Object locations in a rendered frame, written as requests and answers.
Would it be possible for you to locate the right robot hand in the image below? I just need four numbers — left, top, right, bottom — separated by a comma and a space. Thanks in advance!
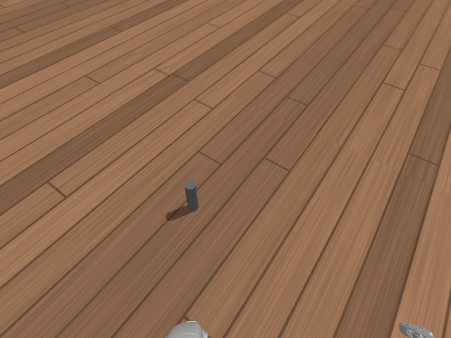
399, 323, 434, 338

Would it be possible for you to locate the can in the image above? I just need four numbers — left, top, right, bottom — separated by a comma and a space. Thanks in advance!
185, 180, 199, 211

